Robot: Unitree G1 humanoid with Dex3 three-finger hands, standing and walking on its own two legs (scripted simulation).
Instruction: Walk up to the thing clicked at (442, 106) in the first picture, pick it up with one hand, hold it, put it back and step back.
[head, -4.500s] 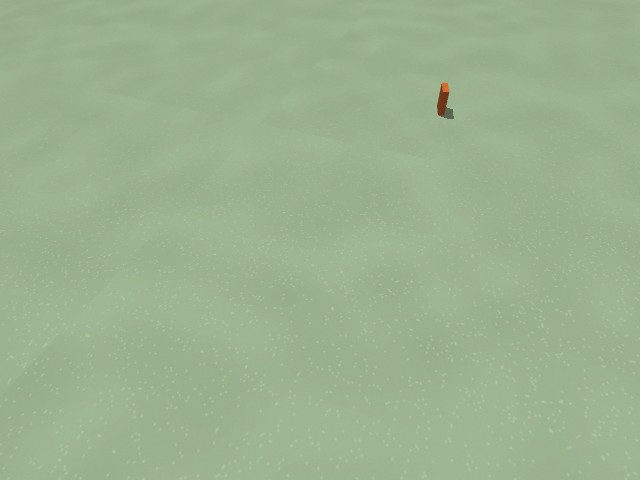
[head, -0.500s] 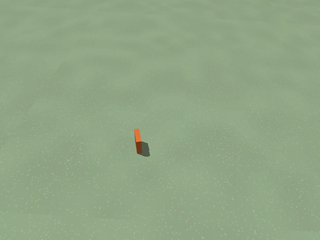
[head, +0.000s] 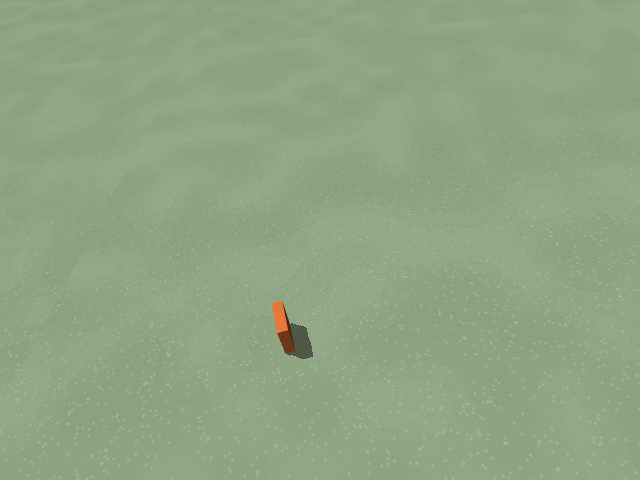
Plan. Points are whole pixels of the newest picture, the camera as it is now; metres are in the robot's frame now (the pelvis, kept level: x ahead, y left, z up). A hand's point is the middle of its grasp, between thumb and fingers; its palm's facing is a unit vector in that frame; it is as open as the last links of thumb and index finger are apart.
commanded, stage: walk up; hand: left
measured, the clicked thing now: (283, 327) +0.72 +0.25 -0.70
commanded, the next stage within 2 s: none
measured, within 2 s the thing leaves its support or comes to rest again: neither
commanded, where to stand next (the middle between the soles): +0.35 +0.05 m, yaw +1 degrees
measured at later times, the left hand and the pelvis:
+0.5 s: hand out of the picture +0.18 +0.34 -0.16, palm faces -0.03 -0.94 -0.33, open 7.4 cm; pelvis +0.14 +0.06 +0.00, yaw +2 degrees
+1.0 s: hand (173, 366) +0.34 +0.30 -0.12, palm faces -0.03 -0.90 -0.42, open 7.4 cm; pelvis +0.25 +0.03 +0.00, yaw -1 degrees
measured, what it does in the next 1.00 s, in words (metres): walks ahead: left foot, then right foot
